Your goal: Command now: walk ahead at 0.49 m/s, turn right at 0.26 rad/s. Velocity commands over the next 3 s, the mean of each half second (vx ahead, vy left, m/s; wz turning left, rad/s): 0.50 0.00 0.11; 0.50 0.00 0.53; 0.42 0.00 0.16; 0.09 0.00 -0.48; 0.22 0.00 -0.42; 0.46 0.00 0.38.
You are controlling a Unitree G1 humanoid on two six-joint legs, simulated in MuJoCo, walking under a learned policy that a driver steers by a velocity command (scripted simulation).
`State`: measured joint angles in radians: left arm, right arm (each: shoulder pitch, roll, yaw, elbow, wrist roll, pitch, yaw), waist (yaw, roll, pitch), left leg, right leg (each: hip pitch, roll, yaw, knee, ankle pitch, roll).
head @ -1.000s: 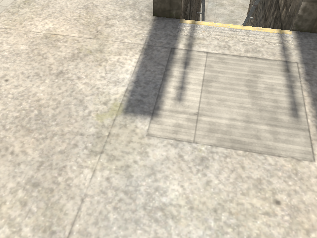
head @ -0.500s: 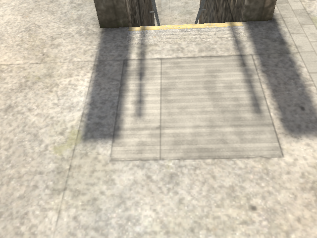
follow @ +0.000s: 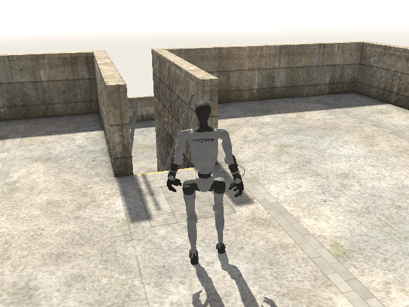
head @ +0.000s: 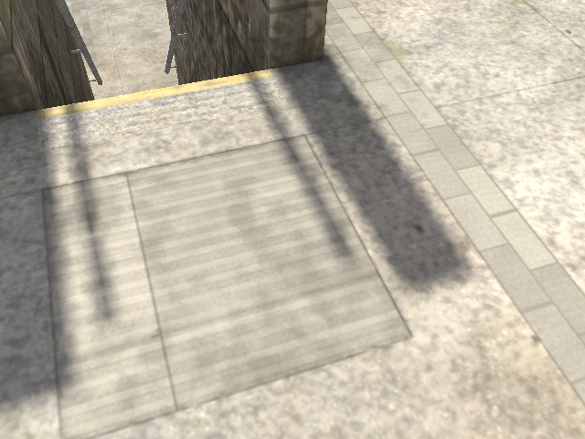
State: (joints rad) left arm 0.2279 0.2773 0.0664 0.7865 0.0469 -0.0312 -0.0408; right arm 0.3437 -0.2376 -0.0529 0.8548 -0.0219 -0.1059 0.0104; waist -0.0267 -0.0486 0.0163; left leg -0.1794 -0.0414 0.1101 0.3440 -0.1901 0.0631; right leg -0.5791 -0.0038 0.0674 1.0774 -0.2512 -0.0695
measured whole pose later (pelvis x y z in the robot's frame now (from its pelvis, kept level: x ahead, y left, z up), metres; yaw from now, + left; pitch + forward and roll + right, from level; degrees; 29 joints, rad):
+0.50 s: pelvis +0.26 -0.04 +0.00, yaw +7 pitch +1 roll -1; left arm 0.33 0.22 0.05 0.89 0.02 -0.10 0.00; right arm 0.28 -0.26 -0.07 0.88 -0.03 -0.02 0.04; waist 0.00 0.04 0.02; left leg -0.61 0.07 0.00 1.10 -0.21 0.06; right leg -0.12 0.02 -0.17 0.31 -0.21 -0.06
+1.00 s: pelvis +0.51 +0.07 +0.00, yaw +25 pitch +1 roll +0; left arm 0.17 0.25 0.04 0.79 0.05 -0.05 -0.01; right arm 0.31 -0.26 -0.07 0.86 0.00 -0.04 0.01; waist -0.01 -0.02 0.06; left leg -0.21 -0.14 0.00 0.38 -0.18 0.15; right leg -0.58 -0.13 0.03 1.10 -0.27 0.03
